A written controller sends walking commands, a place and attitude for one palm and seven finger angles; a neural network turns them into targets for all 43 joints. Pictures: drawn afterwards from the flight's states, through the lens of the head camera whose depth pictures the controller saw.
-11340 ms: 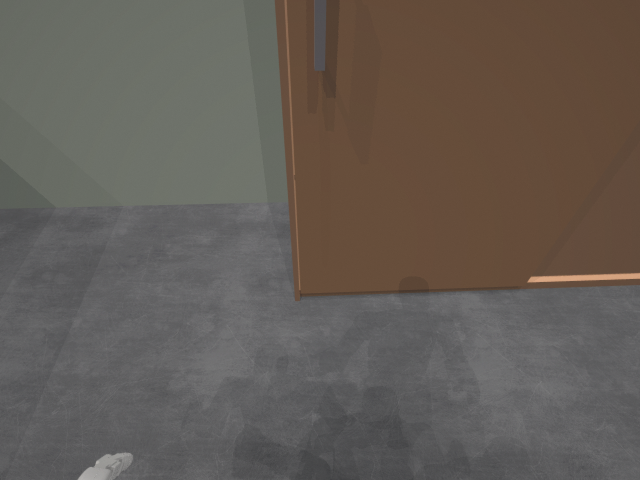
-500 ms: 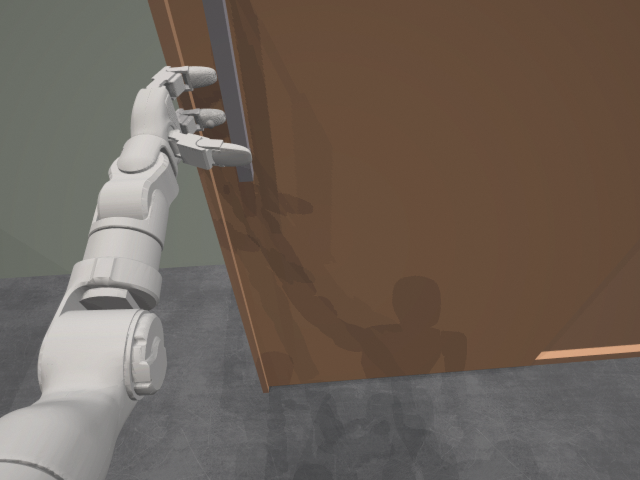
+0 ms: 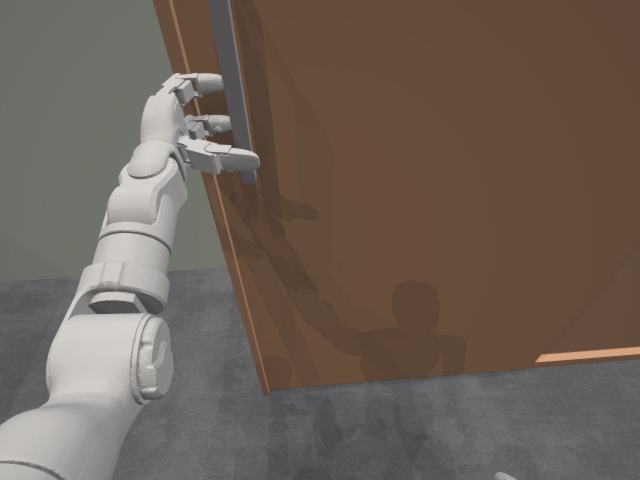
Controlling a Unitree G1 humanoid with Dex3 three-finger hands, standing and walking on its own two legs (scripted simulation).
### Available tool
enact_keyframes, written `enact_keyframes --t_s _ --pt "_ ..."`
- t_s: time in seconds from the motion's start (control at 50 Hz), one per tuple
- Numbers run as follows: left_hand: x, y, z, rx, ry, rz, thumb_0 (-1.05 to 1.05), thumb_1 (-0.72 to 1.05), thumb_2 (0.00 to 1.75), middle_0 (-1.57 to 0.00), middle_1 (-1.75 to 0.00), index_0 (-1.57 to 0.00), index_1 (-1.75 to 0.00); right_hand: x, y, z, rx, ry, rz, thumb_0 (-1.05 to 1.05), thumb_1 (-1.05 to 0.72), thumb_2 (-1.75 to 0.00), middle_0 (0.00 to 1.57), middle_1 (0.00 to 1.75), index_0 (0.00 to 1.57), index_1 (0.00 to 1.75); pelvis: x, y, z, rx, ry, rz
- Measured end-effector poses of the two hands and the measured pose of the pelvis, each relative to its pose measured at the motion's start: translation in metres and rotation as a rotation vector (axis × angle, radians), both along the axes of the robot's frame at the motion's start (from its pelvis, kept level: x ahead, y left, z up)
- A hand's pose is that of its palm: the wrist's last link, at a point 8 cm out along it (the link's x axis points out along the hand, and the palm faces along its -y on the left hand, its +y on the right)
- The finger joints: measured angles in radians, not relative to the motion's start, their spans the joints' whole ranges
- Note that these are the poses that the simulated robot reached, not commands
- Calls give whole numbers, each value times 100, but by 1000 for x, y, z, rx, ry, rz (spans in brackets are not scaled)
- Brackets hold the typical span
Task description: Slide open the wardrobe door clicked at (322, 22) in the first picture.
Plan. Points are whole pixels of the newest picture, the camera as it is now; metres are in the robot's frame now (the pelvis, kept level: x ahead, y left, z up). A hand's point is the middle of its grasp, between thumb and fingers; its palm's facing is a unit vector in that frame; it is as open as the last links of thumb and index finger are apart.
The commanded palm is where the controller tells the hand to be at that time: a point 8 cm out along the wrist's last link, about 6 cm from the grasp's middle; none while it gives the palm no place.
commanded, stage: slide the fingers in behind the handle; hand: left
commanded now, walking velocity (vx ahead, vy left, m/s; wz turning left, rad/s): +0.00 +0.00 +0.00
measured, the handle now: (234, 78) +0.52 +0.12 +0.27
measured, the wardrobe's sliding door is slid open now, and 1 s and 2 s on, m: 0.00 0.00 0.00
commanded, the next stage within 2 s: grip the handle and tug to test in 1.50 s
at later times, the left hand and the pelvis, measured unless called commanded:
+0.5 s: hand (246, 126) +0.47 +0.10 +0.23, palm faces +0.08 -1.00 +0.02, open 13.9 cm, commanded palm +0.44 +0.16 +0.24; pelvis +0.00 -0.01 +0.00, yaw +0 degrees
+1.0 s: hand (251, 125) +0.46 +0.09 +0.24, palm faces +0.08 -1.00 +0.03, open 14.0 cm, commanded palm +0.43 +0.15 +0.24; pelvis +0.01 -0.01 +0.00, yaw +1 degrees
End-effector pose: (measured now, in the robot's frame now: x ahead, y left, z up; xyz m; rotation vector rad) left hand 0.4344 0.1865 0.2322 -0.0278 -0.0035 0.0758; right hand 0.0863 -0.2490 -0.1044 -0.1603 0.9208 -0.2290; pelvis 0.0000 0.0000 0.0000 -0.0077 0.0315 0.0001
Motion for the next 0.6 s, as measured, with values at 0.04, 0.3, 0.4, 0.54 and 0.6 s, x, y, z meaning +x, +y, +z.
enact_keyframes --t_s 0.04,0.3,0.4,0.54,0.6 --pt "-1 0 -1 8 7 10 -1 -50 30 -30 -120 -30 -120 2 0 1 0 -8 1 1 -91 -90 20 30 20 30 -1 0 0 0 -1 -1" --pt "2 -24 4 10 10 -16 -1 -50 30 -30 -120 -30 -120 13 2 1 1 -15 26 1 -91 -90 20 30 20 30 -1 -2 0 1 2 9" --pt "6 -31 3 10 21 -3 -1 -50 30 -30 -120 -30 -120 12 1 -1 9 -7 20 1 -91 -90 20 30 20 30 2 -4 0 4 5 6" --pt "10 -32 0 9 14 10 -1 -50 30 -30 -120 -31 -121 5 -4 -5 11 26 10 1 -91 -90 20 30 20 30 6 -8 1 6 8 2" --pt "9 -31 0 12 -2 12 -1 -50 30 -31 -120 -31 -121 5 -6 -5 12 31 3 1 -91 -90 20 30 20 30 8 -9 1 7 6 1"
